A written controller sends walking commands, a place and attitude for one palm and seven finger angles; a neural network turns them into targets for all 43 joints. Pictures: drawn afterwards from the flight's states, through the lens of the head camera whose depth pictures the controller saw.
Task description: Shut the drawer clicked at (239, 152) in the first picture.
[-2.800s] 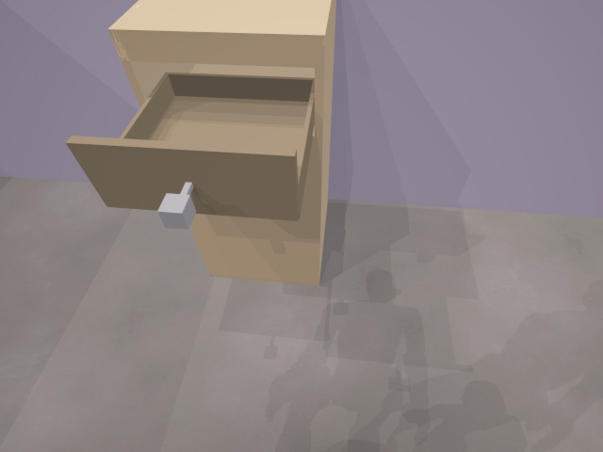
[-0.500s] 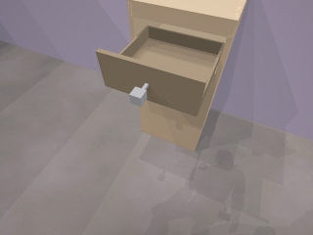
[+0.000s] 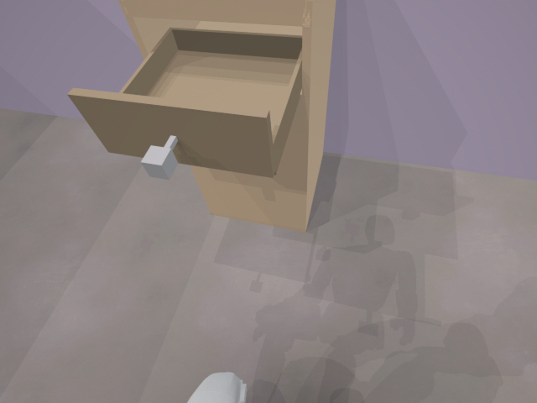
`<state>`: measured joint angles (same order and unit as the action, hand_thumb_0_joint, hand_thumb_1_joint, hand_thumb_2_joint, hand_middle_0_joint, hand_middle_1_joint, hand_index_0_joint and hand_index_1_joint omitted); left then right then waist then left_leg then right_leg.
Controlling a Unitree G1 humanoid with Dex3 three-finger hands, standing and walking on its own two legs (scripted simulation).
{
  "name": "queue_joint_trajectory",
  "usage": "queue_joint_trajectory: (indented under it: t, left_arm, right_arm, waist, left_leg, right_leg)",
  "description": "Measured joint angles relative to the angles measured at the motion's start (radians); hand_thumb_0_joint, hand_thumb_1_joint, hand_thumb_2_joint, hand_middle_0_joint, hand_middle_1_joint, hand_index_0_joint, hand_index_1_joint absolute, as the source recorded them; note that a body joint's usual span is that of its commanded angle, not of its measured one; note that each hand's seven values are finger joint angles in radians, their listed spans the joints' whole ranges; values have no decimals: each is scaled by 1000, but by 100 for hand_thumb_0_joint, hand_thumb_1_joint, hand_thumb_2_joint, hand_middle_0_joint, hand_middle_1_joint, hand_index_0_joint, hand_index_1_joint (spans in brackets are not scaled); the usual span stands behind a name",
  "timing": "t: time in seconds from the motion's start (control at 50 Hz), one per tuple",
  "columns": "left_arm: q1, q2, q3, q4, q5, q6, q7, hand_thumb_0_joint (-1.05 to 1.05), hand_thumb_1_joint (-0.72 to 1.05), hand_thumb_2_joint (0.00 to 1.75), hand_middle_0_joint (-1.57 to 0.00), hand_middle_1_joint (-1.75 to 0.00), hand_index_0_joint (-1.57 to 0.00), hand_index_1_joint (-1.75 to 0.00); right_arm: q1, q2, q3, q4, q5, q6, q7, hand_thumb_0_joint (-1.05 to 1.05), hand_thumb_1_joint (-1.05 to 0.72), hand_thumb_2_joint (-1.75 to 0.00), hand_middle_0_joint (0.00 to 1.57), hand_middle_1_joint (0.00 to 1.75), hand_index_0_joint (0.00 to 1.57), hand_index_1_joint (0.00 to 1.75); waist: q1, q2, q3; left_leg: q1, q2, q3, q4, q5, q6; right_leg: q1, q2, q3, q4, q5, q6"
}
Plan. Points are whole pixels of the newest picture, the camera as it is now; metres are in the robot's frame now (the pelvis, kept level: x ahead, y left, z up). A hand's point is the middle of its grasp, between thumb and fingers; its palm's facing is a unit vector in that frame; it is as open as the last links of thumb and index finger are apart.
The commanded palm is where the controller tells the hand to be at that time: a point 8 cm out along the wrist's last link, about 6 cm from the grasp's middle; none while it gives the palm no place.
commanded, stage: turn to face it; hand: left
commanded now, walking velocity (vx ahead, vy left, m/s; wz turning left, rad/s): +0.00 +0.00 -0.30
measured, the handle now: (165, 154) +0.51 +0.24 +0.02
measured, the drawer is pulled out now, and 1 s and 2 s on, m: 0.27 0.27 0.27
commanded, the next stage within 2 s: take the last steps up to it in 0.22 s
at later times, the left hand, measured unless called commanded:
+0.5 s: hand out of the picture +0.05 +0.20 -0.17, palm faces -0.03 -0.97 -0.22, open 7.3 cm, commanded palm none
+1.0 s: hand (201, 347) +0.21 +0.16 -0.17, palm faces -0.11 -0.97 -0.21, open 7.3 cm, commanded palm none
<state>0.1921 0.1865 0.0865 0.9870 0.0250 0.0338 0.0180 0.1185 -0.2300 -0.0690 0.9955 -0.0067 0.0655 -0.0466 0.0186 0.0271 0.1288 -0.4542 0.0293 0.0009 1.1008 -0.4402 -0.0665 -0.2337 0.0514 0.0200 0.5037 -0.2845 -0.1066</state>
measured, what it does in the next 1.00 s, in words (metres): walks ahead: left foot, then right foot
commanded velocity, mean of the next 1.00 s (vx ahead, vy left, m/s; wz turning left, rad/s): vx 0.02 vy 0.04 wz -0.08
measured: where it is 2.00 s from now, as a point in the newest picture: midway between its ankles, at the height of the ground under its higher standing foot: outside the picture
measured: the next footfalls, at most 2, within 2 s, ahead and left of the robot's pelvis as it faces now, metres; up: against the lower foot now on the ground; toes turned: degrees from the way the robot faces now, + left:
left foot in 0.54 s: +0.11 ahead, +0.13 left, +0.00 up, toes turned -6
right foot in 0.80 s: +0.11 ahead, -0.10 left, +0.00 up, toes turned -10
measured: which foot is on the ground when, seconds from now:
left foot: up 0.00-0.52, down 0.54-1.00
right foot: down 0.00-0.54, up 0.56-0.78, down 0.80-1.00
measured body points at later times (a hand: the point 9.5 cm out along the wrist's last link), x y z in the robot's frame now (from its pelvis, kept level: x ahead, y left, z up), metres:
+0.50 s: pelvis +0.03 +0.01 +0.00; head +0.07 +0.01 +0.45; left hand +0.05 +0.25 -0.15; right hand +0.11 -0.24 -0.14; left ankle +0.03 +0.14 -0.72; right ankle -0.01 -0.05 -0.74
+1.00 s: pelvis +0.11 +0.00 +0.00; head +0.15 -0.01 +0.44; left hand +0.22 +0.21 -0.16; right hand +0.03 -0.21 -0.17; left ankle +0.06 +0.14 -0.74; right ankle +0.07 -0.09 -0.74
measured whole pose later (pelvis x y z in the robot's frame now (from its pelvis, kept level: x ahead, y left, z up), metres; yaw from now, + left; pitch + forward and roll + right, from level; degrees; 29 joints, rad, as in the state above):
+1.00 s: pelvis +0.11 +0.00 +0.00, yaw -7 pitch +0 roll +1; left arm 0.14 0.16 0.03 1.05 0.01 0.01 0.03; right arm 0.34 -0.14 -0.01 1.13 0.00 0.02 -0.05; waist -0.03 0.01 0.07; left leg -0.10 0.03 0.03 0.46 -0.35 -0.03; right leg -0.20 0.01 -0.04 0.52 -0.32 -0.04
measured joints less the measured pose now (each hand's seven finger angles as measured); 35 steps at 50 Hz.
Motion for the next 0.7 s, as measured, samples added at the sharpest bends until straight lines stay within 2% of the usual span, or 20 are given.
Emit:
queue_joint_trajectory:
  t: [0.1,0.2,0.34,0.44,0.5,0.54,0.56,0.62,0.66,0.7]
  left_arm:
    - [37,-25,-14,-1,-3,-5,7,0,91,90,-20,-30,-21,-30]
    - [65,-46,-20,0,-2,-4,8,0,91,90,-20,-30,-21,-30]
    - [90,-44,-20,6,4,-4,7,0,91,90,-20,-30,-21,-30]
    - [100,-25,-19,22,6,-14,8,0,91,90,-20,-30,-21,-30]
    - [106,-13,-20,36,1,-19,4,0,91,90,-20,-30,-21,-30]
    - [114,-12,-21,40,-3,-23,0,1,91,90,-20,-30,-21,-30]
    - [107,-6,-21,46,-4,-23,-3,1,91,90,-20,-30,-21,-30]
    - [85,8,-19,55,-1,-23,-7,1,91,90,-20,-30,-20,-30]
    - [63,7,-22,59,3,-21,-13,1,91,90,-20,-30,-20,-30]
    - [36,4,-26,55,0,-20,-19,1,91,90,-20,-30,-20,-30]
  right_arm:
    - [-49,-2,5,-23,4,2,2,0,-91,-90,20,30,20,30]
    - [-71,5,10,-30,6,11,0,0,-91,-90,20,30,20,30]
    - [-68,28,17,-35,9,9,3,0,-90,-90,20,30,20,30]
    - [-34,46,24,-36,9,-12,11,0,-90,-90,20,30,20,30]
    - [6,53,31,-30,6,-32,17,0,-90,-90,20,30,20,30]
    - [47,46,36,-28,2,-52,20,0,-90,-90,20,30,20,30]
    - [63,47,36,-19,-3,-60,18,0,-90,-90,20,30,20,30]
    - [111,61,49,-1,-18,-61,15,0,-90,-90,20,30,20,30]
    - [146,63,56,9,-22,-67,11,0,-90,-90,20,30,20,30]
    - [179,65,60,25,-23,-71,10,0,-90,-90,20,30,20,30]
  waist:
    - [9,-6,-14]
    - [21,-5,-30]
    - [34,-29,-42]
    - [34,-48,-54]
    - [24,-52,-69]
    - [10,-29,-91]
    - [0,-33,-93]
    - [6,-59,-88]
    - [-4,-48,-79]
    - [-16,-31,-67]
  left_leg:
    - [-14,-3,-26,-28,59,-9]
    - [-6,-7,-50,-76,67,-2]
    - [27,-24,-45,-174,40,15]
    - [98,-36,-33,-336,40,32]
    - [175,-39,-26,-502,110,44]
    - [236,-23,-46,-635,161,73]
    - [240,-31,-52,-640,163,83]
    - [267,-56,-23,-644,150,84]
    - [296,-58,-18,-680,159,82]
    - [321,-57,-21,-710,168,81]
  right_leg:
    - [35,24,39,-87,51,-8]
    - [62,54,60,-125,69,-16]
    - [77,80,91,-142,74,-20]
    - [91,83,113,-146,65,-13]
    - [100,81,116,-129,42,0]
    - [84,96,103,-80,4,11]
    - [67,88,93,-31,-32,20]
    - [-15,34,39,176,-178,58]
    - [-68,4,7,282,-194,68]
    - [-95,-25,-16,298,-189,72]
